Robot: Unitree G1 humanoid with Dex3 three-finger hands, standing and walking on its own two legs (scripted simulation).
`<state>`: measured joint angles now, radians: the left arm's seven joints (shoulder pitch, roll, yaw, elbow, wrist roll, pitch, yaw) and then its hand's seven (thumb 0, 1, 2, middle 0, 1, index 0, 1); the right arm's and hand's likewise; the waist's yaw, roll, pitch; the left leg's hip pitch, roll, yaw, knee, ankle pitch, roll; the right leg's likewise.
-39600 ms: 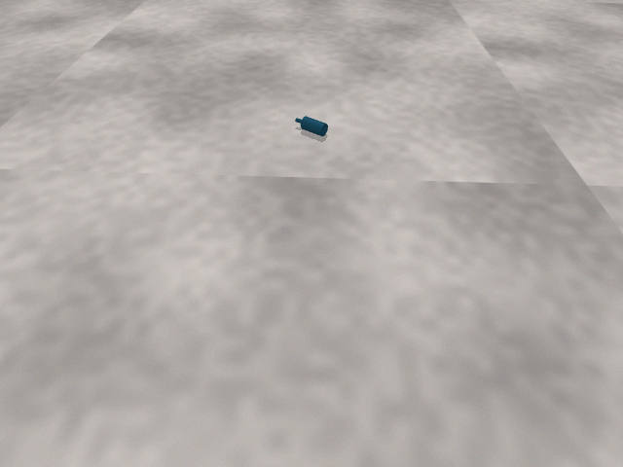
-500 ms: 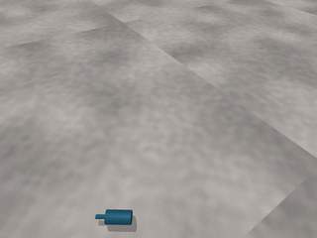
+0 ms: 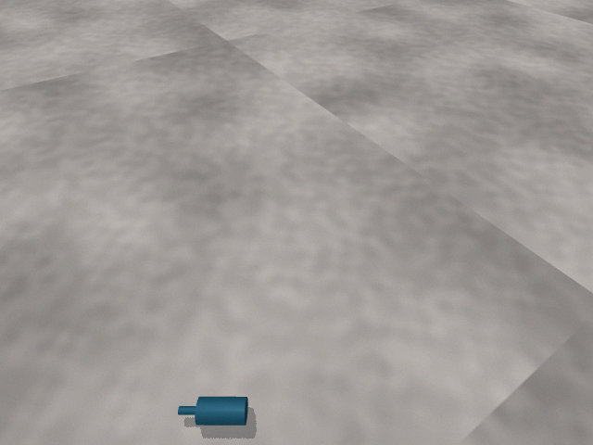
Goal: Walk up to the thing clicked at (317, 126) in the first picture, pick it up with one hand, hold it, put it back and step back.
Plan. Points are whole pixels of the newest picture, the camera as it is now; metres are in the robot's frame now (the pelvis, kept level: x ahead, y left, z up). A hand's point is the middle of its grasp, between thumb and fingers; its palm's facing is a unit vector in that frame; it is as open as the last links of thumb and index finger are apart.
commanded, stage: stand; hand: left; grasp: from above
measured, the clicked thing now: (212, 410) +0.44 +0.27 -0.74
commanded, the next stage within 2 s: step back in 0.74 s
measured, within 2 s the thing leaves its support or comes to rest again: neither
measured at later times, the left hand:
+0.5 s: hand out of the picture +0.07 +0.24 -0.16, palm faces +0.00 -0.94 -0.33, open 7.4 cm
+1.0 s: hand out of the picture +0.06 +0.26 -0.17, palm faces -0.04 -0.92 -0.40, open 7.4 cm
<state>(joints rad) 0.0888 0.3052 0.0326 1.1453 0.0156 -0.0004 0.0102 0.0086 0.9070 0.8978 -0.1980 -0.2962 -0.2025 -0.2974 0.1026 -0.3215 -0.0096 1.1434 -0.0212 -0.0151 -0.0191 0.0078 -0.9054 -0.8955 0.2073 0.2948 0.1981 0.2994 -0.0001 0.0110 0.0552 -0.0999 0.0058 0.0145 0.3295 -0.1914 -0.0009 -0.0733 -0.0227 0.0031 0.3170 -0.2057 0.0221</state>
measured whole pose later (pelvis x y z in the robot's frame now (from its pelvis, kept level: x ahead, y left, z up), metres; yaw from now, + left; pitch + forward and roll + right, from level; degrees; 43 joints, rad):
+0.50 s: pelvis +0.00 +0.00 +0.00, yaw +0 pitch -2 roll +0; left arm 0.10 0.32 0.02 1.14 0.01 0.00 0.00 0.01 0.91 0.90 -0.20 -0.30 -0.20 -0.30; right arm 0.11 -0.33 -0.01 1.15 -0.02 -0.01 -0.01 0.01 -0.91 -0.90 0.21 0.29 0.20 0.30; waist -0.01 0.00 0.05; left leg -0.10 0.01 0.02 0.32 -0.18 0.00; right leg -0.07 -0.02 0.01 0.31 -0.20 0.02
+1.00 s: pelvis -0.05 -0.01 -0.02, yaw -1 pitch -2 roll +0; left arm 0.08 0.39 0.05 0.99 0.01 0.03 0.01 0.01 0.91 0.90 -0.20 -0.30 -0.20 -0.30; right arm 0.04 -0.38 -0.05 1.02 0.00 0.04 0.01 0.01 -0.90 -0.90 0.21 0.29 0.20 0.30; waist -0.01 -0.01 0.17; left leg -0.29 0.02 0.03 0.56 -0.24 0.00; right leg -0.29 -0.01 0.02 0.58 -0.26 0.00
